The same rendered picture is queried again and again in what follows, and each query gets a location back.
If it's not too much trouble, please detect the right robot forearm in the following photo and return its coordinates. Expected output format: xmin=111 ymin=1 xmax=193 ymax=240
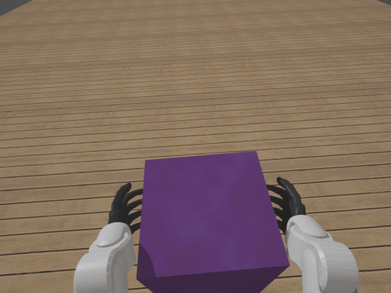
xmin=285 ymin=215 xmax=360 ymax=293

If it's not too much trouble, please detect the right robot hand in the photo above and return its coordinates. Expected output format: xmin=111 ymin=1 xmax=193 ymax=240
xmin=266 ymin=177 xmax=306 ymax=235

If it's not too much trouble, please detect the left robot hand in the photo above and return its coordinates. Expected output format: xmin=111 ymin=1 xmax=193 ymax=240
xmin=108 ymin=183 xmax=143 ymax=234

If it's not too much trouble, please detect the carton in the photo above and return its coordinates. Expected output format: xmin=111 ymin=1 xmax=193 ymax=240
xmin=136 ymin=151 xmax=290 ymax=293

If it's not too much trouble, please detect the left robot forearm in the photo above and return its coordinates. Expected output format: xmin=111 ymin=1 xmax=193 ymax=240
xmin=74 ymin=222 xmax=136 ymax=293

